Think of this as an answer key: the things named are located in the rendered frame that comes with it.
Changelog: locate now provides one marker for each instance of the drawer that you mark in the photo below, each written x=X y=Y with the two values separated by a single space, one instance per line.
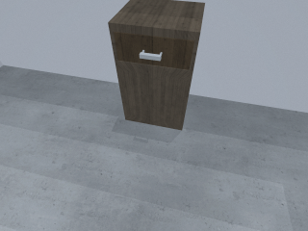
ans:
x=176 y=53

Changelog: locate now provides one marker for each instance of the cabinet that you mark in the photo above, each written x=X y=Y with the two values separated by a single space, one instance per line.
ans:
x=153 y=94

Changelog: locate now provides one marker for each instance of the handle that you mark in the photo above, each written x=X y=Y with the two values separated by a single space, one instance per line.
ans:
x=150 y=56

